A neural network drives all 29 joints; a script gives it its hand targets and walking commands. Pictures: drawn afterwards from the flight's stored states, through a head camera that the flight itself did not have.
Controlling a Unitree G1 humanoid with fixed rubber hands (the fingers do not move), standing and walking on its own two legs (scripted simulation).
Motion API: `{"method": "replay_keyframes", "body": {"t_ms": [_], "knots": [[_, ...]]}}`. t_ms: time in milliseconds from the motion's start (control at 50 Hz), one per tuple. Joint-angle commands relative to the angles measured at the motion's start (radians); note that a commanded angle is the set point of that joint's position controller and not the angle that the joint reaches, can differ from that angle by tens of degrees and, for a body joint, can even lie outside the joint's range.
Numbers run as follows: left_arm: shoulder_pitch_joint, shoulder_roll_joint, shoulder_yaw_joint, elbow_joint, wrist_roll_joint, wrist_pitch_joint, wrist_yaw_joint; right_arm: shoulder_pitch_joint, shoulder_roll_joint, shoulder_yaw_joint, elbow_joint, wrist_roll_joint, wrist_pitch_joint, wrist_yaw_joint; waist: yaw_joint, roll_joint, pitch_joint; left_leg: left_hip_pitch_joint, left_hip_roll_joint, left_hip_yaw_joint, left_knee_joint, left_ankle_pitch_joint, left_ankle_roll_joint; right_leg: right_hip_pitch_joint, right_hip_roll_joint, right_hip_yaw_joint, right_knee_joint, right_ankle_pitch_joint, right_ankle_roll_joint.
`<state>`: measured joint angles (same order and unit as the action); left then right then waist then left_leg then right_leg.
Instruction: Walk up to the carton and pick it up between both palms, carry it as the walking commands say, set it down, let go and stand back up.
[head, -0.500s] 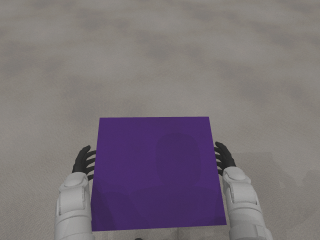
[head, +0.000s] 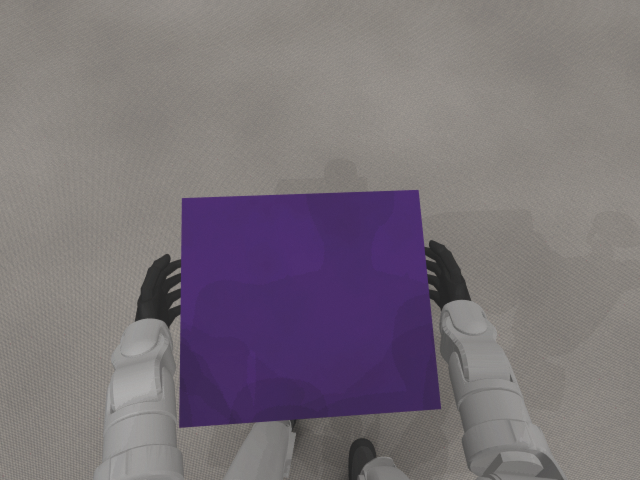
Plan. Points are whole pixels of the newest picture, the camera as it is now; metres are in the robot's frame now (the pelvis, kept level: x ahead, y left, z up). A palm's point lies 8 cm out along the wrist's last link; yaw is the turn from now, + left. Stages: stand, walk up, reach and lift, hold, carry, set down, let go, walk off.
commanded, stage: set down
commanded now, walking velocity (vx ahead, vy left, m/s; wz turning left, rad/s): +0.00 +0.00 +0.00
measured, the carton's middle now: (305, 302) +0.35 +0.09 -0.19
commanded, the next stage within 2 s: none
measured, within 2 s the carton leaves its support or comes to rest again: neither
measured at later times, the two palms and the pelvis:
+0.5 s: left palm (173, 307) +0.30 +0.28 -0.16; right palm (433, 271) +0.41 -0.09 -0.14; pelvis -0.07 +0.01 -0.08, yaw +1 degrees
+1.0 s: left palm (200, 297) +0.33 +0.26 -0.24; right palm (425, 277) +0.43 -0.11 -0.24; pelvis -0.04 -0.01 -0.13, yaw -1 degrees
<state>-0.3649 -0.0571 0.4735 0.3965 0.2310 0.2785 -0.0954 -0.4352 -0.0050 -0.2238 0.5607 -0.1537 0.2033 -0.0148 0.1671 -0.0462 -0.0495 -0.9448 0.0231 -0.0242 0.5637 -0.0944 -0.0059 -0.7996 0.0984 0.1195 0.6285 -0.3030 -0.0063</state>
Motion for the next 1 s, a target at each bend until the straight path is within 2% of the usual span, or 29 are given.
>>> {"method": "replay_keyframes", "body": {"t_ms": [0,20,40,80,120,200,240,300,380,460,500,540,620,680,700,760,780,820,880,900,960,980], "knots": [[-0.387,-0.678,-0.590,-0.012,-0.162,-0.052,-0.200,-0.520,0.743,0.501,-0.086,0.120,-0.089,0.278,0.038,-0.038,-0.733,0.813,-0.053,-0.050,0.215,0.702,0.005,-0.254,0.055,-0.047,0.025,0.263,0.009],[-0.425,-0.689,-0.615,-0.029,-0.180,-0.055,-0.194,-0.553,0.746,0.501,-0.083,0.129,-0.093,0.286,0.028,-0.040,-0.766,0.836,-0.049,-0.059,0.232,0.695,-0.001,-0.300,0.056,-0.053,0.039,0.226,0.007],[-0.464,-0.704,-0.644,-0.048,-0.202,-0.053,-0.191,-0.584,0.753,0.492,-0.083,0.131,-0.090,0.294,0.005,-0.048,-0.797,0.853,-0.047,-0.067,0.246,0.670,-0.006,-0.338,0.058,-0.064,0.053,0.190,0.004],[-0.542,-0.713,-0.667,-0.071,-0.220,-0.040,-0.185,-0.631,0.762,0.458,-0.062,0.122,-0.076,0.309,-0.016,-0.044,-0.836,0.852,-0.046,-0.081,0.265,0.566,-0.015,-0.411,0.057,-0.071,0.085,0.102,-0.005],[-0.621,-0.725,-0.681,-0.077,-0.221,-0.012,-0.182,-0.667,0.772,0.405,-0.009,0.108,-0.048,0.332,-0.031,-0.018,-0.838,0.830,-0.047,-0.105,0.271,0.381,-0.027,-0.489,0.056,-0.075,0.122,0.009,-0.014],[-0.776,-0.771,-0.644,-0.011,-0.185,0.071,-0.191,-0.752,0.786,0.266,0.131,0.057,0.034,0.390,-0.060,0.038,-0.742,0.690,-0.054,-0.125,0.236,-0.120,-0.048,-0.578,0.049,-0.073,0.185,-0.179,-0.040],[-0.835,-0.804,-0.609,0.028,-0.166,0.109,-0.197,-0.807,0.788,0.212,0.192,0.043,0.070,0.417,-0.063,0.075,-0.691,0.628,-0.056,-0.123,0.219,-0.309,-0.054,-0.600,0.043,-0.066,0.210,-0.238,-0.055],[-0.872,-0.818,-0.527,0.094,-0.119,0.143,-0.207,-0.912,0.798,0.173,0.238,0.055,0.101,0.443,-0.020,0.103,-0.660,0.560,-0.063,-0.101,0.241,-0.390,-0.040,-0.625,0.034,-0.054,0.242,-0.267,-0.064],[-0.938,-0.785,-0.460,0.101,-0.095,0.145,-0.220,-1.010,0.833,0.166,0.245,0.087,0.115,0.450,0.026,0.083,-0.689,0.462,-0.069,-0.061,0.314,-0.306,-0.009,-0.627,0.034,-0.047,0.284,-0.244,-0.060],[-0.964,-0.765,-0.453,0.087,-0.120,0.137,-0.240,-1.019,0.842,0.161,0.230,0.079,0.115,0.436,0.009,0.038,-0.764,0.397,-0.069,-0.034,0.389,-0.244,-0.001,-0.647,0.042,-0.055,0.320,-0.248,-0.056],[-0.961,-0.750,-0.459,0.085,-0.134,0.134,-0.253,-1.000,0.842,0.172,0.201,0.070,0.115,0.420,-0.005,0.013,-0.802,0.362,-0.072,-0.018,0.429,-0.164,0.001,-0.639,0.047,-0.064,0.339,-0.206,-0.050],[-0.951,-0.731,-0.462,0.092,-0.144,0.131,-0.267,-0.972,0.850,0.186,0.181,0.064,0.116,0.404,-0.014,-0.006,-0.837,0.331,-0.078,0.007,0.467,-0.049,0.007,-0.638,0.053,-0.076,0.349,-0.144,-0.040],[-0.902,-0.722,-0.479,0.078,-0.172,0.114,-0.280,-0.934,0.865,0.255,0.121,0.085,0.104,0.378,-0.002,-0.010,-0.950,0.332,-0.084,0.033,0.545,0.223,0.010,-0.678,0.067,-0.087,0.384,-0.008,-0.021],[-0.845,-0.731,-0.528,0.024,-0.211,0.091,-0.280,-0.897,0.882,0.356,0.043,0.129,0.083,0.360,0.015,-0.028,-1.124,0.404,-0.076,0.018,0.610,0.483,0.011,-0.699,0.073,-0.077,0.431,0.162,-0.003],[-0.842,-0.717,-0.544,0.002,-0.222,0.083,-0.278,-0.885,0.889,0.390,0.023,0.148,0.077,0.354,0.027,-0.026,-1.168,0.436,-0.072,0.013,0.631,0.558,0.012,-0.723,0.073,-0.072,0.444,0.202,0.002],[-0.795,-0.693,-0.578,-0.032,-0.255,0.063,-0.265,-0.828,0.877,0.459,0.000,0.184,0.059,0.328,0.033,-0.023,-1.236,0.502,-0.057,-0.018,0.680,0.732,0.010,-0.809,0.069,-0.065,0.470,0.279,0.010],[-0.785,-0.679,-0.581,-0.030,-0.259,0.057,-0.261,-0.813,0.882,0.478,-0.008,0.195,0.053,0.316,0.041,-0.020,-1.234,0.494,-0.055,-0.022,0.688,0.747,0.011,-0.822,0.066,-0.067,0.479,0.285,0.013],[-0.785,-0.643,-0.568,-0.001,-0.261,0.047,-0.256,-0.809,0.867,0.490,-0.004,0.199,0.047,0.296,0.049,-0.032,-1.183,0.405,-0.055,-0.017,0.698,0.694,0.007,-0.831,0.056,-0.067,0.494,0.291,0.017],[-0.841,-0.570,-0.519,0.039,-0.259,0.035,-0.251,-0.858,0.841,0.487,0.014,0.196,0.045,0.272,0.072,-0.087,-1.097,0.204,-0.063,0.015,0.698,0.491,0.008,-0.770,0.047,-0.066,0.523,0.260,0.025],[-0.879,-0.543,-0.499,0.056,-0.255,0.031,-0.249,-0.868,0.838,0.469,0.042,0.189,0.048,0.265,0.069,-0.104,-1.054,0.140,-0.066,0.025,0.700,0.424,0.008,-0.758,0.046,-0.067,0.531,0.237,0.027],[-0.933,-0.498,-0.421,0.121,-0.236,0.026,-0.250,-0.923,0.810,0.413,0.095,0.163,0.052,0.239,0.085,-0.159,-0.975,-0.012,-0.071,0.049,0.715,0.296,0.008,-0.742,0.040,-0.056,0.545,0.193,0.037],[-0.958,-0.484,-0.398,0.144,-0.229,0.028,-0.250,-0.951,0.805,0.395,0.107,0.160,0.053,0.230,0.093,-0.160,-0.962,-0.039,-0.074,0.055,0.722,0.259,0.010,-0.752,0.043,-0.060,0.551,0.152,0.039]]}}
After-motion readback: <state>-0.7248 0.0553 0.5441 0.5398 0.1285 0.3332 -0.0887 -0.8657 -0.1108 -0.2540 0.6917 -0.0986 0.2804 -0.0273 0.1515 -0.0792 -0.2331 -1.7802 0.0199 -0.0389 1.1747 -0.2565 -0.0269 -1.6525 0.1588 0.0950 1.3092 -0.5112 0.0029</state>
